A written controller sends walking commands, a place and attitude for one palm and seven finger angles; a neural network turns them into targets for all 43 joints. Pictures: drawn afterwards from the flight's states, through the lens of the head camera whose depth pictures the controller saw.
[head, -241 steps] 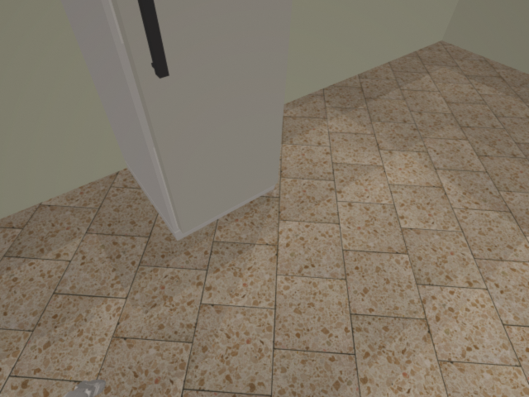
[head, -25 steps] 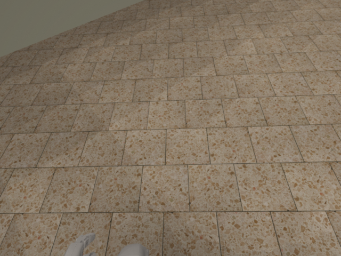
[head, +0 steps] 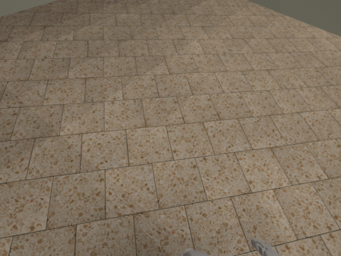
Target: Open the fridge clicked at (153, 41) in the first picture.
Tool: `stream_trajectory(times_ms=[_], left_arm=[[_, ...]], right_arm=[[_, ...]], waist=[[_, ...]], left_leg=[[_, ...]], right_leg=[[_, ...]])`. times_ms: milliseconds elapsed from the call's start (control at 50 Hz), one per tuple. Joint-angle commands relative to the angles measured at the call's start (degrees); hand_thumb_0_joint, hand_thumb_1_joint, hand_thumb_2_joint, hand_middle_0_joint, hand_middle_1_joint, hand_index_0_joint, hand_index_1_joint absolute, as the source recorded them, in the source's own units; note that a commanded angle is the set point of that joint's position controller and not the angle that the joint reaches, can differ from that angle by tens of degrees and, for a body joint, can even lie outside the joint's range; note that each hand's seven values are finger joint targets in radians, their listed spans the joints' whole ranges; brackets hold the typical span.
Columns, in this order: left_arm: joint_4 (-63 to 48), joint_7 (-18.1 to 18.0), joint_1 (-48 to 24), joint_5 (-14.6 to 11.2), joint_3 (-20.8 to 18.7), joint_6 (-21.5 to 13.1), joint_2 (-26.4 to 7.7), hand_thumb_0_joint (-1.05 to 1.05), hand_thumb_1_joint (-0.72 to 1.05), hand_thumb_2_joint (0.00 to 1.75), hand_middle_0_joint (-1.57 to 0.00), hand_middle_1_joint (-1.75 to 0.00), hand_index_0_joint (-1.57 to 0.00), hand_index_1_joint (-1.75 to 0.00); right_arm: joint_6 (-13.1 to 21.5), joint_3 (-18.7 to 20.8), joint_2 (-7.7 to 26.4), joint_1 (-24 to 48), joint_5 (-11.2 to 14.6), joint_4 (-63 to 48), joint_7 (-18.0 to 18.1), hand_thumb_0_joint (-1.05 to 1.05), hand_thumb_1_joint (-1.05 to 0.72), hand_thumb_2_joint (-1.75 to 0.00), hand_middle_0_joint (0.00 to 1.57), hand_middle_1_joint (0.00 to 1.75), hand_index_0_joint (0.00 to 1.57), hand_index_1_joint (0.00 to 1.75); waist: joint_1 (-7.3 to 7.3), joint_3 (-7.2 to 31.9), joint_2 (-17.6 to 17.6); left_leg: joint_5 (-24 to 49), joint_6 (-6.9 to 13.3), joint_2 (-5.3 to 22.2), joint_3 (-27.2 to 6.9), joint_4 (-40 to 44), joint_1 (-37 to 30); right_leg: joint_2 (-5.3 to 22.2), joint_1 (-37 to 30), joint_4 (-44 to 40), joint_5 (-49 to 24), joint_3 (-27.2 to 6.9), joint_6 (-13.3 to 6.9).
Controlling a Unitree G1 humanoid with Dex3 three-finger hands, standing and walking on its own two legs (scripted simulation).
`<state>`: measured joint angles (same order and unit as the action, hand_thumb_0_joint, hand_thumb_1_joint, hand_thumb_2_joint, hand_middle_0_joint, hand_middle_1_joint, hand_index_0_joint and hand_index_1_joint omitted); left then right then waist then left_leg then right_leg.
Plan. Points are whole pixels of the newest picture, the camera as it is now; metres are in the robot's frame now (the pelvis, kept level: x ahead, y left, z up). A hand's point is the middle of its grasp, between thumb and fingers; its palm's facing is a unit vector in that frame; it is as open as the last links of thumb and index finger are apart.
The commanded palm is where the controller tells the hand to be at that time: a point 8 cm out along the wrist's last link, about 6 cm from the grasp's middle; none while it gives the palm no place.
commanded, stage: walk to a spot facing it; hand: left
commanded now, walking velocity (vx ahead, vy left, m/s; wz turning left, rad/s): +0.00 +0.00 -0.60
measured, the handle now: out of the picture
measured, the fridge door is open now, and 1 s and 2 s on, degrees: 0 0 0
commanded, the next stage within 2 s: turn to face it in 0.72 s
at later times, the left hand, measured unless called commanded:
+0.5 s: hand (134, 233) +0.19 +0.11 -0.15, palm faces -0.29 -0.92 -0.26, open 7.4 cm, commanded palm none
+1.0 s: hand (142, 211) +0.26 +0.10 -0.20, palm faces -0.37 -0.92 -0.16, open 7.4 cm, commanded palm none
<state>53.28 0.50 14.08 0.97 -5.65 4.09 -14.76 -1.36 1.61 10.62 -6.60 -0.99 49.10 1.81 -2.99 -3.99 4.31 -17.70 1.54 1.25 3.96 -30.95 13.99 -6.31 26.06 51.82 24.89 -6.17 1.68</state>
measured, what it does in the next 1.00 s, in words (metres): walks ahead, turning right: right foot, then left foot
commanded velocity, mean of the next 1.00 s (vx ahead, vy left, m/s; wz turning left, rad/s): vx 0.17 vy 0.00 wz -0.22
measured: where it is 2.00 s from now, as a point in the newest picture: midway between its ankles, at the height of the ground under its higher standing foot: outside the picture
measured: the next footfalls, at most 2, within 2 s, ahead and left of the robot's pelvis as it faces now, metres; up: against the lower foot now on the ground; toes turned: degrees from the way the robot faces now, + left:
right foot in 0.40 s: -0.01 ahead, -0.14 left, +0.00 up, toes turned -24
left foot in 0.88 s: +0.34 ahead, -0.06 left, +0.00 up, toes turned -19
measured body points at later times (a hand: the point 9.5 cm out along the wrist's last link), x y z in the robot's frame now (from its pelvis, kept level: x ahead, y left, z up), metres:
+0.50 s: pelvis +0.02 -0.05 -0.01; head +0.03 -0.08 +0.44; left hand +0.20 +0.15 -0.13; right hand -0.08 -0.30 -0.17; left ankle +0.00 +0.09 -0.67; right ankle -0.05 -0.13 -0.73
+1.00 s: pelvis +0.21 -0.07 -0.01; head +0.24 -0.06 +0.44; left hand +0.28 +0.15 -0.18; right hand +0.19 -0.32 -0.14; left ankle +0.30 -0.04 -0.73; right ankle +0.04 -0.14 -0.65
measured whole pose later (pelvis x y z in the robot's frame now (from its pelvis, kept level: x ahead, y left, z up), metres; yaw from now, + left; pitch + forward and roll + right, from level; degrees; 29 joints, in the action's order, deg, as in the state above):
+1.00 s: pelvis +0.21 -0.07 -0.01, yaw -26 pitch -2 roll -1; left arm 62.9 -1.2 19.2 0.4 -2.7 -0.5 -10.6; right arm 2.3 0.8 8.5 -9.6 -1.2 55.4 0.7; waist -1.0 -4.9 2.6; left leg -13.4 4.3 1.3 7.8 -36.6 21.5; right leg 0.1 15.9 66.6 28.2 0.0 0.4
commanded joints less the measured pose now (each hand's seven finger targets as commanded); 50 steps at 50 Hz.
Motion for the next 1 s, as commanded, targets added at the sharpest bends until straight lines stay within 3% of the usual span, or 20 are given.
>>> stream_trajectory(times_ms=[0,200,280,340,360,380,400,420,440,460,500,540,680,760,820,840,860,880,940,980], left_arm=[[-4.1,0.9,1.8,0.7,-2.0,-1.0,-5.5,0.0,0.9,0.9,-0.2,-0.3,-0.2,-0.3],[-6.7,1.5,-7.0,0.2,-0.2,-0.7,-1.9,0.0,0.9,0.9,-0.2,-0.3,-0.2,-0.3],[-7.2,2.2,-8.3,0.3,0.3,-1.5,-1.4,0.0,0.9,0.9,-0.2,-0.3,-0.2,-0.3],[-5.6,2.2,-3.5,0.5,-0.1,-2.6,-2.0,0.0,0.9,0.9,-0.2,-0.3,-0.2,-0.3],[-3.7,1.7,2.4,0.7,-0.7,-3.4,-5.2,0.0,0.9,0.9,-0.2,-0.3,-0.2,-0.3],[-1.6,0.8,9.4,1.1,-2.1,-4.4,-13.0,0.0,0.9,0.9,-0.2,-0.3,-0.2,-0.3],[-0.7,-0.3,13.5,-0.3,-2.7,-3.9,-16.0,0.0,0.9,0.9,-0.2,-0.3,-0.2,-0.3],[-0.6,-0.8,12.6,-0.4,-2.4,-4.3,-14.6,0.0,0.9,0.9,-0.2,-0.3,-0.2,-0.3],[-1.0,-0.9,9.7,-0.4,-2.1,-5.0,-12.8,0.0,0.9,0.9,-0.2,-0.3,-0.2,-0.3],[-1.4,-1.0,6.7,-0.4,-1.4,-5.4,-9.7,0.0,0.9,0.9,-0.2,-0.3,-0.2,-0.3],[-2.0,-0.8,3.6,-0.2,0.3,-6.6,-6.7,0.0,0.9,0.9,-0.2,-0.3,-0.2,-0.3],[-1.2,-0.6,4.4,-0.2,0.7,-7.5,-6.2,0.0,0.9,0.9,-0.2,-0.3,-0.2,-0.3],[2.8,-1.4,9.2,0.1,1.3,-8.4,-4.8,0.0,0.9,0.9,-0.2,-0.3,-0.2,-0.3],[4.6,-2.1,10.0,0.4,1.4,-8.1,-4.8,0.0,0.9,0.9,-0.2,-0.3,-0.2,-0.3],[5.1,-2.4,7.5,-0.1,1.1,-8.1,-5.4,0.0,0.9,0.9,-0.2,-0.3,-0.2,-0.3],[5.5,-2.4,8.8,-0.7,1.2,-8.0,-4.0,0.0,0.9,0.9,-0.2,-0.3,-0.2,-0.3],[6.0,-2.2,14.4,-1.4,1.8,-7.6,-0.1,0.0,0.9,0.9,-0.2,-0.3,-0.2,-0.3],[5.7,-2.4,15.9,-1.5,2.5,-7.5,1.4,0.0,0.9,0.9,-0.2,-0.3,-0.2,-0.3],[5.6,-1.9,7.6,-0.1,2.3,-6.4,1.4,0.0,0.9,0.9,-0.2,-0.3,-0.2,-0.3],[5.3,-1.4,6.2,0.1,2.5,-5.2,2.4,0.0,0.9,0.9,-0.2,-0.3,-0.2,-0.3]], right_arm=[[1.8,2.4,9.8,1.4,-0.3,-5.2,0.8,0.0,-0.9,-0.9,0.2,0.3,0.2,0.3],[1.7,4.1,11.7,-9.6,-0.5,-0.4,0.0,0.0,-0.9,-0.9,0.2,0.3,0.2,0.3],[1.7,4.7,13.3,-10.3,-0.9,0.9,-0.7,0.0,-0.9,-0.9,0.2,0.3,0.2,0.3],[1.8,4.5,13.1,-9.0,-0.9,1.5,-1.2,0.0,-0.9,-0.9,0.2,0.3,0.2,0.3],[1.8,4.1,11.5,-9.2,-0.4,1.3,-1.6,0.0,-0.9,-0.9,0.2,0.3,0.2,0.3],[1.7,2.5,6.7,-7.0,0.2,-1.4,-2.2,0.0,-0.9,-0.9,0.2,0.3,0.2,0.3],[1.5,2.1,7.6,0.6,-0.4,-5.3,-2.2,0.0,-0.9,-0.9,0.2,0.3,0.2,0.3],[1.7,2.5,8.7,1.8,-0.6,-5.6,-2.3,0.0,-0.9,-0.9,0.2,0.3,0.2,0.3],[1.9,2.7,8.2,1.9,-0.5,-4.5,-2.4,0.0,-0.9,-0.9,0.2,0.3,0.2,0.3],[2.1,3.1,8.9,1.2,-0.7,-3.1,-2.5,0.0,-0.9,-0.9,0.2,0.3,0.2,0.3],[2.1,3.1,8.2,-2.6,-1.1,-0.5,-2.8,0.0,-0.9,-0.9,0.2,0.3,0.2,0.3],[1.8,2.9,7.1,-5.3,-1.0,1.2,-2.8,0.0,-0.9,-0.9,0.2,0.3,0.2,0.3],[2.5,2.3,5.2,1.1,-0.3,-0.6,-3.3,0.0,-0.9,-0.9,0.2,0.3,0.2,0.3],[3.4,1.8,4.2,3.9,0.1,-1.2,-3.4,0.0,-0.9,-0.9,0.2,0.3,0.2,0.3],[4.2,2.4,6.2,-11.0,-0.2,4.2,-2.0,0.0,-0.9,-0.9,0.2,0.3,0.2,0.3],[4.4,2.8,9.1,-19.3,-0.7,6.9,-1.5,0.0,-0.9,-0.9,0.2,0.3,0.2,0.3],[4.6,3.8,15.0,-24.0,-1.1,7.9,-1.0,0.0,-0.9,-0.9,0.2,0.3,0.2,0.3],[3.8,3.3,15.6,-23.5,-0.3,8.1,-0.8,0.0,-0.9,-0.9,0.2,0.3,0.2,0.3],[4.0,1.5,7.9,-10.8,0.1,6.2,-0.3,0.0,-0.9,-0.9,0.2,0.3,0.2,0.3],[4.4,0.7,5.5,-8.8,0.0,6.5,-0.3,0.0,-0.9,-0.9,0.2,0.3,0.2,0.3]], waist=[[0.78,3.3,-13.9],[5.71,3.0,-14.9],[6.3,5.1,-16.9],[2.7,5.7,-13.4],[-0.23,8.1,-5.3],[-4.21,9.6,15.8],[-6.67,7.3,16.0],[-5.11,4.3,7.5],[-3.93,3.0,9.3],[-2.22,0.6,5.6],[1.54,-2.0,2.3],[2.95,-1.5,1.9],[1.73,-2.0,2.2],[1.27,-2.9,2.6],[7.98,4.8,1.3],[10.36,11.0,-3.9],[9.62,18.6,-19.4],[7.88,19.3,-22.5],[4.34,2.9,-13.9],[2.43,1.5,-11.5]], left_leg=[[20.1,3.7,16.1,-7.0,14.1,-3.2],[27.4,6.2,19.1,-0.1,10.9,-11.2],[10.7,5.0,21.1,1.2,11.1,-10.2],[0.4,1.5,20.3,4.4,3.7,-3.1],[-2.8,-1.7,17.5,8.6,-7.1,4.9],[-19.8,-5.1,9.2,12.1,-25.2,23.5],[-21.3,-5.3,5.7,3.8,-34.7,32.1],[-15.5,-4.7,7.3,-1.3,-37.7,34.0],[-10.2,-4.5,8.2,-1.9,-39.2,33.1],[-6.0,-4.8,8.9,-2.6,-38.5,31.6],[-0.5,-6.1,8.7,-1.6,-35.0,26.9],[2.2,-6.9,7.7,-0.2,-32.7,24.8],[7.7,-6.1,6.3,1.0,-22.9,26.7],[6.5,-4.1,4.5,1.9,-11.9,18.1],[12.4,-2.2,-0.2,3.5,-0.9,-1.5],[22.1,-1.1,3.4,0.1,0.2,-12.8],[37.7,4.5,18.2,-18.4,-0.1,-25.5],[44.5,9.7,25.0,-27.9,7.4,-22.5],[27.4,9.6,18.4,-20.9,15.0,-1.7],[29.6,7.5,14.1,-14.7,15.5,4.9]], right_leg=[[5.6,6.3,20.0,-1.8,2.4,2.6],[9.5,4.1,1.8,0.2,9.2,3.4],[8.4,-1.8,-8.4,2.7,12.6,1.6],[6.7,-14.1,-21.0,-3.8,14.6,-0.7],[9.0,-26.1,-27.8,-5.6,11.4,-2.4],[24.3,-37.9,-35.9,0.5,-12.7,-8.4],[30.8,-36.0,-39.1,-5.7,-25.7,-13.2],[30.1,-34.0,-38.8,-6.4,-20.9,-14.6],[27.0,-30.4,-39.2,-5.7,-20.1,-13.1],[25.1,-27.2,-38.9,-6.0,-16.4,-12.4],[21.3,-21.5,-38.4,-19.3,-7.5,-10.8],[18.9,-21.1,-37.6,-30.4,-2.8,-9.9],[18.3,-25.8,-37.5,-36.7,-2.5,-11.1],[18.7,-24.7,-34.9,-43.1,-3.1,-9.9],[15.4,-23.6,-18.6,-54.6,1.0,-6.9],[12.1,-20.2,-7.3,-44.0,3.4,-4.9],[3.9,-7.8,8.9,-12.0,8.3,-2.1],[2.1,-4.3,21.4,10.9,4.8,-2.5],[9.7,-0.2,21.2,2.0,4.5,-1.0],[11.3,-4.6,13.9,-0.5,5.1,0.1]])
